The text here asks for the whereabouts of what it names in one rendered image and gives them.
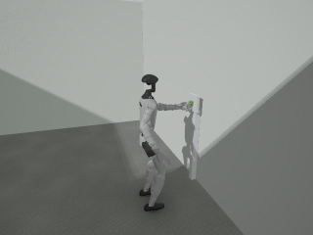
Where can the panel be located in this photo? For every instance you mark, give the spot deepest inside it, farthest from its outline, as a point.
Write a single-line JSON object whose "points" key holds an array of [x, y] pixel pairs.
{"points": [[195, 134]]}

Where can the robot left thigh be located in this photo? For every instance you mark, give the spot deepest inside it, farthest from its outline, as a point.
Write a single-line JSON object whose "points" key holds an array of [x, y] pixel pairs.
{"points": [[151, 165]]}

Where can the right robot upper arm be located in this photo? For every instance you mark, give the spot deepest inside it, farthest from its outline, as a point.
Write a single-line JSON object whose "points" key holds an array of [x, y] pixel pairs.
{"points": [[149, 109]]}

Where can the robot right shin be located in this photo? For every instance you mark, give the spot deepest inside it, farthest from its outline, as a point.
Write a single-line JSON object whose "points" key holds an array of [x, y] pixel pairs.
{"points": [[156, 188]]}

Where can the right robot forearm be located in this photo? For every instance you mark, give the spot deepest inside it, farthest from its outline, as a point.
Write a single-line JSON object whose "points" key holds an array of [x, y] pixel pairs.
{"points": [[149, 138]]}

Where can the left robot forearm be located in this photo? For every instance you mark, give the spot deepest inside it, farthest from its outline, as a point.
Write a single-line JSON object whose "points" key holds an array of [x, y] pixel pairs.
{"points": [[168, 107]]}

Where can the robot right hand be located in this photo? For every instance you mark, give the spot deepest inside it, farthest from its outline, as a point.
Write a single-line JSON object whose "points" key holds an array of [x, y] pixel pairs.
{"points": [[161, 157]]}

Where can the robot left hand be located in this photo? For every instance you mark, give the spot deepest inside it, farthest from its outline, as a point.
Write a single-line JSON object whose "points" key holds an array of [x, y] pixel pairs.
{"points": [[185, 106]]}

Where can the left robot upper arm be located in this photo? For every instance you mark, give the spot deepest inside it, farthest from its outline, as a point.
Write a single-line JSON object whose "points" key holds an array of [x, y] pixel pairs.
{"points": [[160, 106]]}

